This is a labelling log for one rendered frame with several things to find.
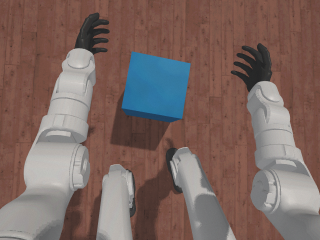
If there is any right robot shin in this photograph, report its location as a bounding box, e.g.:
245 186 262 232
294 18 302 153
173 147 201 187

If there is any left robot upper arm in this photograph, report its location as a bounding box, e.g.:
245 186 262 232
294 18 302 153
0 141 90 240

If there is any robot right forearm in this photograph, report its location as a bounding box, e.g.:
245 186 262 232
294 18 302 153
246 81 320 211

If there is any right robot upper arm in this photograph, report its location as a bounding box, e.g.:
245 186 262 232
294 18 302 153
250 168 320 240

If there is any right robot hand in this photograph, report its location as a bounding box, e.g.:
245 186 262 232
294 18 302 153
231 43 272 92

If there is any right robot foot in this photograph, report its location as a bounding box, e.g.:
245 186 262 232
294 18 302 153
166 148 183 193

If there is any robot left forearm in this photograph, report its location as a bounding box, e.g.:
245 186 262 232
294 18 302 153
23 48 96 186

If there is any left robot hand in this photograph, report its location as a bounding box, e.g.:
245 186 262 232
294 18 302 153
74 12 110 55

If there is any carton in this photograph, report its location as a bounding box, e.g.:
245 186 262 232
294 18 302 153
121 51 191 123

